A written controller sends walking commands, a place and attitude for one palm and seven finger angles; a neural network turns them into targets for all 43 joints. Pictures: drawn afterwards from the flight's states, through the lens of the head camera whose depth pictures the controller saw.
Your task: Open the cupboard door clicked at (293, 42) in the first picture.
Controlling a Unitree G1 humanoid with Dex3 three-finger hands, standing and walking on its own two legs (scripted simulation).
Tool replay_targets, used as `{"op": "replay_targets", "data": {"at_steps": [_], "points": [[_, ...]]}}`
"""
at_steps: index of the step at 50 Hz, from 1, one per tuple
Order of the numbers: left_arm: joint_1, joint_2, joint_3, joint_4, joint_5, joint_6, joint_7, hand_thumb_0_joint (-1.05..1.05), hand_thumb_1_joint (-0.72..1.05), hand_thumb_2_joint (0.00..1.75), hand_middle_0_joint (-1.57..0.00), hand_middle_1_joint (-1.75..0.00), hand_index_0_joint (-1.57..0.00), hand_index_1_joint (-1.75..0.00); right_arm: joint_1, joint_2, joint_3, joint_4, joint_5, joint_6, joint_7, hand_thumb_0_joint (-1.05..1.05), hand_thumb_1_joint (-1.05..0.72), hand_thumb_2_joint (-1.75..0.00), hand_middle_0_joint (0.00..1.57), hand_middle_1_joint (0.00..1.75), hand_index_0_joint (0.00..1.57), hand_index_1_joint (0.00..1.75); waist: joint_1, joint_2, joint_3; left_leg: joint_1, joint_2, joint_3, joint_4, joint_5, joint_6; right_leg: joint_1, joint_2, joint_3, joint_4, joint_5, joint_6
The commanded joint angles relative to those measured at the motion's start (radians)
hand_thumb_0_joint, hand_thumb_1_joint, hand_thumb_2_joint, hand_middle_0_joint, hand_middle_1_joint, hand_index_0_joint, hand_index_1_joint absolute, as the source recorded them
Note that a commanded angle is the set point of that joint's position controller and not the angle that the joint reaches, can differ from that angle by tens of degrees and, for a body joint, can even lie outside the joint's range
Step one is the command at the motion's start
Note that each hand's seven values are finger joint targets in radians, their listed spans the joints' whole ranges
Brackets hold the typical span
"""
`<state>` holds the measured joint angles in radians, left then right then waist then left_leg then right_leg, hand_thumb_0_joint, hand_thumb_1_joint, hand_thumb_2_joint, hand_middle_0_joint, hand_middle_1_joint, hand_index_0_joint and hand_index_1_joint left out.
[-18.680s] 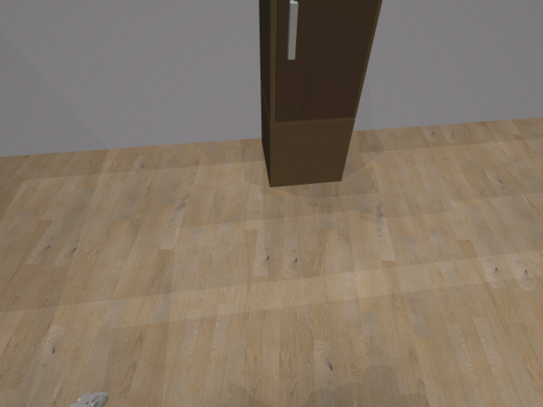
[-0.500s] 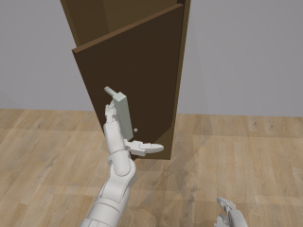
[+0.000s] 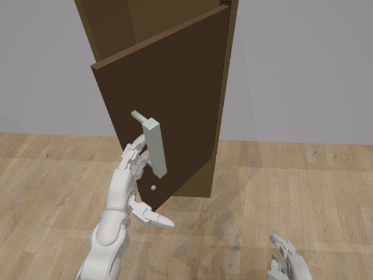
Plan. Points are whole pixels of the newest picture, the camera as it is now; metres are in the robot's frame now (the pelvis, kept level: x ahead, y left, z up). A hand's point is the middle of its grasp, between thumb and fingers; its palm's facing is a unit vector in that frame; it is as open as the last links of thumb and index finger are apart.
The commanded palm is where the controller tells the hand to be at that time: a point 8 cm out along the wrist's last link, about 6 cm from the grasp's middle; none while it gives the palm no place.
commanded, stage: slide the hand sideways off the handle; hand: left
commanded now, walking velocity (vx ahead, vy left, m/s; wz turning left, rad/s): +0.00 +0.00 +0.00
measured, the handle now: (149, 146) +0.39 +0.11 +0.08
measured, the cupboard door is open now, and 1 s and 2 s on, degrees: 50 50 50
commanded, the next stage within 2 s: draw the hand back to the body in 0.66 s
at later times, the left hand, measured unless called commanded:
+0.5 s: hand (126, 211) +0.23 +0.13 +0.07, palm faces +0.00 -1.00 -0.04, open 16.3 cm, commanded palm +0.20 +0.19 +0.07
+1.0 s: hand (102, 218) +0.21 +0.17 +0.09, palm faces +0.02 -1.00 -0.07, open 16.3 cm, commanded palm +0.18 +0.22 +0.10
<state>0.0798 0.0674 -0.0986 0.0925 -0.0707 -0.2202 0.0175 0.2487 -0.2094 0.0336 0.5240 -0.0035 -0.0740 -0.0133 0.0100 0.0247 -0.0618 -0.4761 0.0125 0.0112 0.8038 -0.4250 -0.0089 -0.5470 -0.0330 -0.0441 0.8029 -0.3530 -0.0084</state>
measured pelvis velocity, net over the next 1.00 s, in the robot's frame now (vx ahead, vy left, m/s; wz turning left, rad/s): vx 0.01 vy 0.00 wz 0.02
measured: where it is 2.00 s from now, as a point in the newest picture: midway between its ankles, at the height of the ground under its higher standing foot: outside the picture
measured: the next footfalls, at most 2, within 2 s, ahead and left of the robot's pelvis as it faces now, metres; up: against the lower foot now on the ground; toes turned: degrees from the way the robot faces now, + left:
none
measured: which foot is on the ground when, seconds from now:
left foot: down 0.00-1.00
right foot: down 0.00-1.00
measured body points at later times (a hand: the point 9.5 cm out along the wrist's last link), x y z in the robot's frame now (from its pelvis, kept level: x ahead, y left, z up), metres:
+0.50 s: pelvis +0.02 -0.01 -0.01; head +0.04 -0.02 +0.44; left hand +0.23 +0.19 +0.07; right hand +0.20 -0.22 -0.08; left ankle -0.01 +0.13 -0.71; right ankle +0.03 -0.12 -0.71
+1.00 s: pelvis +0.01 +0.00 -0.01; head +0.02 -0.01 +0.44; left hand +0.20 +0.22 +0.10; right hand +0.19 -0.21 -0.08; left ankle -0.01 +0.13 -0.71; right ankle +0.03 -0.12 -0.71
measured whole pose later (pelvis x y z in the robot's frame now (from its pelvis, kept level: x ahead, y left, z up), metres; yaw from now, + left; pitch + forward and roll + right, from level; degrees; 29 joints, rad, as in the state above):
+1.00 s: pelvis +0.01 +0.00 -0.01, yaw +1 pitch +6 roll -1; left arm 0.47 0.20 0.10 -0.28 -0.22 -0.19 -0.17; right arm 0.28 -0.22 0.05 0.49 0.03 -0.19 -0.06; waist 0.01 0.05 -0.10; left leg -0.53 0.02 -0.03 0.91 -0.49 -0.01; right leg -0.57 -0.03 -0.08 0.87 -0.41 -0.01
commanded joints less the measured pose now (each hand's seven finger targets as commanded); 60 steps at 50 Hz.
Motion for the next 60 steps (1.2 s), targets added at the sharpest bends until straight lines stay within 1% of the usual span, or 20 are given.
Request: {"op": "replay_targets", "data": {"at_steps": [1,4,6,7,13,23,26,28,31,32,33,35,38,41,44,45,46,53,58,60], "points": [[-0.107,0.045,0.026,-0.313,-0.019,-0.069,-0.017,0.00,-0.50,0.30,-0.15,-0.30,-0.15,-0.30,-0.090,-0.099,-0.040,-0.174,0.005,-0.063,-0.009,0.00,-0.90,-0.90,0.20,0.30,0.20,0.30,0.001,-0.048,-0.203,0.003,-0.029,-0.011,-0.118,0.191,0.018,0.177,0.032,-0.002,-0.102,0.191,-0.019],[-0.096,0.056,0.033,-0.342,-0.026,-0.073,-0.033,0.00,-0.50,0.30,-0.15,-0.30,-0.15,-0.30,-0.084,-0.098,-0.038,-0.166,0.004,-0.075,-0.014,0.00,-0.90,-0.90,0.20,0.30,0.20,0.30,-0.010,-0.034,-0.190,-0.003,-0.030,-0.019,-0.104,0.187,0.017,0.156,0.032,-0.003,-0.093,0.195,-0.018],[-0.063,0.069,0.040,-0.349,-0.033,-0.072,-0.050,0.00,-0.50,0.30,-0.15,-0.30,-0.15,-0.30,-0.082,-0.104,-0.040,-0.167,0.006,-0.082,-0.018,0.00,-0.90,-0.90,0.20,0.30,0.20,0.30,-0.014,-0.068,-0.192,-0.012,-0.029,-0.021,-0.095,0.182,0.019,0.154,0.033,0.000,-0.095,0.185,-0.014],[-0.062,0.067,0.041,-0.363,-0.041,-0.074,-0.059,0.00,-0.50,0.30,-0.15,-0.30,-0.15,-0.30,-0.085,-0.103,-0.041,-0.170,0.007,-0.087,-0.020,0.00,-0.90,-0.90,0.20,0.30,0.20,0.30,-0.016,-0.045,-0.195,-0.015,-0.032,-0.018,-0.090,0.171,0.019,0.150,0.030,0.004,-0.094,0.177,-0.012],[0.085,0.116,0.110,-0.400,-0.071,-0.066,-0.103,0.00,-0.50,0.30,-0.15,-0.30,-0.15,-0.30,-0.076,-0.104,-0.041,-0.182,0.008,-0.102,-0.028,0.00,-0.90,-0.90,0.20,0.30,0.20,0.30,0.010,-0.059,-0.226,-0.027,-0.037,-0.018,-0.072,0.241,0.018,0.198,0.026,0.006,-0.071,0.276,-0.012],[0.266,0.143,0.151,-0.500,-0.118,-0.087,-0.162,0.00,-0.50,0.30,-0.15,-0.30,-0.15,-0.30,-0.060,-0.111,-0.044,-0.206,0.013,-0.127,-0.033,0.00,-0.90,-0.90,0.20,0.30,0.20,0.30,0.004,-0.054,-0.204,-0.060,-0.038,-0.020,-0.042,0.240,0.018,0.180,0.027,0.010,-0.057,0.280,-0.006],[0.277,0.185,0.191,-0.502,-0.126,-0.096,-0.175,0.00,-0.50,0.30,-0.15,-0.30,-0.15,-0.30,-0.059,-0.120,-0.047,-0.200,0.016,-0.133,-0.038,0.00,-0.90,-0.90,0.20,0.30,0.20,0.30,-0.003,-0.051,-0.168,-0.093,-0.037,-0.023,-0.027,0.198,0.017,0.149,0.028,0.023,-0.064,0.208,-0.007],[0.292,0.161,0.168,-0.528,-0.132,-0.107,-0.183,0.00,-0.50,0.30,-0.15,-0.30,-0.15,-0.30,-0.058,-0.116,-0.047,-0.209,0.019,-0.144,-0.039,0.00,-0.90,-0.90,0.20,0.30,0.20,0.30,-0.006,-0.020,-0.171,-0.085,-0.039,-0.023,-0.021,0.187,0.017,0.132,0.026,0.019,-0.058,0.189,-0.007],[0.340,0.184,0.197,-0.518,-0.143,-0.109,-0.193,0.00,-0.50,0.30,-0.15,-0.30,-0.15,-0.30,-0.049,-0.123,-0.050,-0.207,0.019,-0.151,-0.043,0.00,-0.90,-0.90,0.20,0.30,0.20,0.30,-0.007,-0.063,-0.181,-0.103,-0.037,-0.028,-0.009,0.188,0.018,0.131,0.030,0.019,-0.054,0.177,-0.005],[0.314,0.173,0.179,-0.537,-0.146,-0.111,-0.198,0.00,-0.50,0.30,-0.15,-0.30,-0.15,-0.30,-0.054,-0.122,-0.048,-0.211,0.021,-0.155,-0.043,0.00,-0.90,-0.90,0.20,0.30,0.20,0.30,-0.013,-0.032,-0.174,-0.108,-0.039,-0.028,-0.004,0.175,0.017,0.118,0.027,0.022,-0.055,0.160,-0.004],[0.295,0.174,0.177,-0.538,-0.148,-0.112,-0.199,0.00,-0.50,0.30,-0.15,-0.30,-0.15,-0.30,-0.050,-0.123,-0.048,-0.208,0.022,-0.158,-0.045,0.00,-0.90,-0.90,0.20,0.30,0.20,0.30,-0.020,-0.040,-0.163,-0.109,-0.037,-0.031,-0.003,0.164,0.017,0.103,0.027,0.020,-0.055,0.144,-0.004],[0.306,0.170,0.169,-0.554,-0.148,-0.115,-0.198,0.00,-0.50,0.30,-0.15,-0.30,-0.15,-0.30,-0.048,-0.123,-0.048,-0.211,0.022,-0.167,-0.046,0.00,-0.90,-0.90,0.20,0.30,0.20,0.30,-0.013,-0.029,-0.182,-0.105,-0.037,-0.035,-0.002,0.168,0.017,0.104,0.027,0.016,-0.045,0.141,-0.007],[0.297,0.174,0.167,-0.547,-0.141,-0.104,-0.194,0.00,-0.50,0.30,-0.15,-0.30,-0.15,-0.30,-0.049,-0.124,-0.047,-0.213,0.024,-0.170,-0.046,0.00,-0.90,-0.90,0.20,0.30,0.20,0.30,-0.016,-0.020,-0.168,-0.115,-0.037,-0.036,0.000,0.143,0.017,0.083,0.028,0.013,-0.045,0.099,-0.007],[0.333,0.239,0.239,-0.588,-0.143,-0.088,-0.176,0.00,-0.50,0.30,-0.15,-0.30,-0.15,-0.30,-0.050,-0.121,-0.046,-0.218,0.026,-0.172,-0.049,0.00,-0.90,-0.90,0.20,0.30,0.20,0.30,0.013,-0.010,-0.207,-0.095,-0.033,-0.040,-0.018,0.172,0.017,0.129,0.031,0.009,-0.045,0.125,-0.013],[0.334,0.232,0.250,-0.601,-0.155,-0.062,-0.173,0.00,-0.50,0.30,-0.15,-0.30,-0.15,-0.30,-0.056,-0.113,-0.039,-0.218,0.032,-0.171,-0.052,0.00,-0.90,-0.90,0.20,0.30,0.20,0.30,0.012,0.000,-0.178,-0.084,-0.031,-0.038,-0.039,0.168,0.015,0.136,0.031,-0.001,-0.059,0.128,-0.011],[0.355,0.226,0.254,-0.604,-0.162,-0.052,-0.176,0.00,-0.50,0.30,-0.15,-0.30,-0.15,-0.30,-0.058,-0.112,-0.039,-0.218,0.034,-0.173,-0.052,0.00,-0.90,-0.90,0.20,0.30,0.20,0.30,0.015,0.006,-0.177,-0.075,-0.032,-0.036,-0.041,0.175,0.016,0.141,0.032,0.000,-0.065,0.140,-0.010],[0.365,0.237,0.270,-0.586,-0.168,-0.040,-0.181,0.00,-0.50,0.30,-0.15,-0.30,-0.15,-0.30,-0.064,-0.115,-0.037,-0.217,0.033,-0.172,-0.054,0.00,-0.90,-0.90,0.20,0.30,0.20,0.30,0.016,-0.028,-0.160,-0.090,-0.030,-0.040,-0.047,0.163,0.017,0.148,0.034,0.001,-0.077,0.117,-0.009],[0.336,0.245,0.277,-0.638,-0.199,0.002,-0.225,0.00,-0.50,0.30,-0.15,-0.30,-0.15,-0.30,-0.071,-0.124,-0.029,-0.206,0.042,-0.200,-0.062,0.00,-0.90,-0.90,0.20,0.30,0.20,0.30,0.006,0.003,-0.129,-0.028,-0.028,-0.046,-0.080,0.161,0.018,0.152,0.036,-0.013,-0.112,0.115,-0.005],[0.321,0.284,0.341,-0.630,-0.216,0.035,-0.240,0.00,-0.50,0.30,-0.15,-0.30,-0.15,-0.30,-0.077,-0.127,-0.025,-0.186,0.043,-0.213,-0.072,0.00,-0.90,-0.90,0.20,0.30,0.20,0.30,0.013,-0.018,-0.108,-0.008,-0.027,-0.052,-0.104,0.163,0.018,0.173,0.036,-0.017,-0.139,0.111,-0.003],[0.330,0.293,0.360,-0.644,-0.224,0.045,-0.247,0.00,-0.43,0.33,-0.15,-0.30,-0.15,-0.30,-0.084,-0.125,-0.021,-0.183,0.045,-0.221,-0.072,0.00,-0.90,-0.90,0.20,0.30,0.20,0.30,0.024,0.024,-0.111,0.012,-0.028,-0.052,-0.117,0.178,0.016,0.189,0.036,-0.022,-0.144,0.128,-0.007]]}}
